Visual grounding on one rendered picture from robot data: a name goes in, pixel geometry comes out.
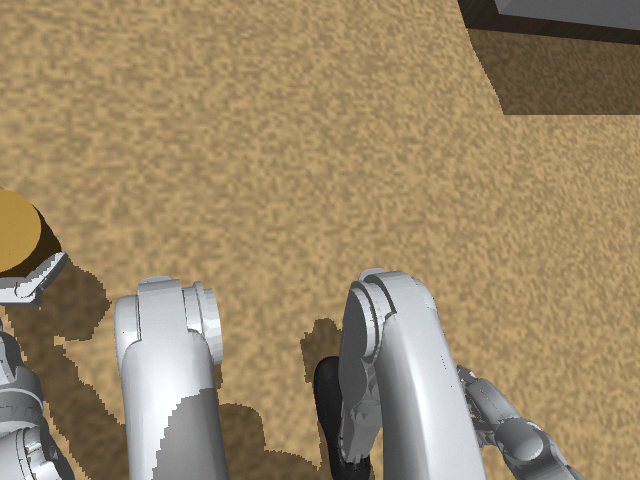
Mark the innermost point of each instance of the left robot hand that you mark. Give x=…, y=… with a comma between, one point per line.
x=21, y=291

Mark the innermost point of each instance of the right robot foot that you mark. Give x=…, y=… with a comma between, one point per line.
x=328, y=399

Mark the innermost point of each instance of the right robot arm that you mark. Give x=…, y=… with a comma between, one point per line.
x=532, y=454

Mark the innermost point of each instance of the cup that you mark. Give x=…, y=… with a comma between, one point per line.
x=26, y=240

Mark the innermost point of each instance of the left robot arm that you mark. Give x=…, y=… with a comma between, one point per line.
x=27, y=449

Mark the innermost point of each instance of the right robot hand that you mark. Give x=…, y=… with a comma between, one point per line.
x=490, y=407

